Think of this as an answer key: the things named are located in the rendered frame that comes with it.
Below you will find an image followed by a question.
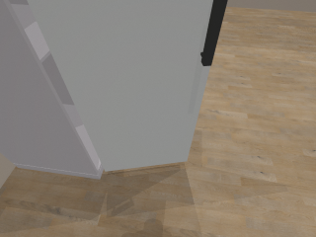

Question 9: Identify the handle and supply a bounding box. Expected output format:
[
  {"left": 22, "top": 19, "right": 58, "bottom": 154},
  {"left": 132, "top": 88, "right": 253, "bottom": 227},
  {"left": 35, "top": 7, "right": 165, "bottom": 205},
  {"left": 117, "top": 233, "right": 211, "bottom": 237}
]
[{"left": 200, "top": 0, "right": 228, "bottom": 66}]

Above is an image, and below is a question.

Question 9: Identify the fridge door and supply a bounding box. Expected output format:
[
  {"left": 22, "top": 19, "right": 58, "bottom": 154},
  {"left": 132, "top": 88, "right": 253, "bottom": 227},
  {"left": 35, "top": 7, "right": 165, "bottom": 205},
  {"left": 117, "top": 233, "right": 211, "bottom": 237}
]
[{"left": 27, "top": 0, "right": 213, "bottom": 172}]

